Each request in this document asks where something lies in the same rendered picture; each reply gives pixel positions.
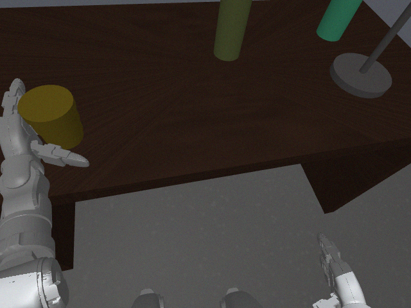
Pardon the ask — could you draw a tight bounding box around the desk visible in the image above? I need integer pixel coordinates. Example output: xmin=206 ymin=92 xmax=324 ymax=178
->
xmin=0 ymin=0 xmax=411 ymax=271

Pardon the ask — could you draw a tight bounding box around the left robot arm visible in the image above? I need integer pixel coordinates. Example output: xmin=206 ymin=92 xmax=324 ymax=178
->
xmin=0 ymin=155 xmax=69 ymax=308

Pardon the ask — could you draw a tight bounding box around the left robot hand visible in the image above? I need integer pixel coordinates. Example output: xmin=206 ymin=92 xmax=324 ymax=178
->
xmin=0 ymin=78 xmax=89 ymax=167

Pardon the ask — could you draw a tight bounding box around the desk lamp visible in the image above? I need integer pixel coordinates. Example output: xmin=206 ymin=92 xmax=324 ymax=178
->
xmin=329 ymin=2 xmax=411 ymax=98

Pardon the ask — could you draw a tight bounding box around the right robot hand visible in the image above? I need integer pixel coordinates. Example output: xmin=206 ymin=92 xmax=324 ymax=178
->
xmin=312 ymin=232 xmax=366 ymax=308

